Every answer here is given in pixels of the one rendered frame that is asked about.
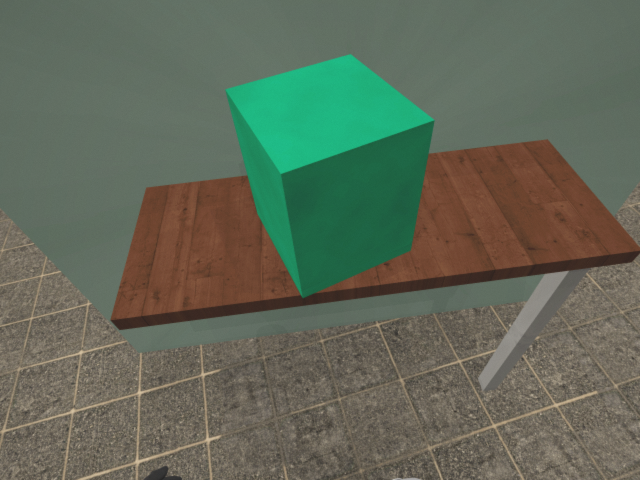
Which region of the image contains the table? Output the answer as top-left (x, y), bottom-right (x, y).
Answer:
top-left (110, 139), bottom-right (640, 391)

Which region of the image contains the carton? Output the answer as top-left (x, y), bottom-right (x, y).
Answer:
top-left (225, 54), bottom-right (435, 298)

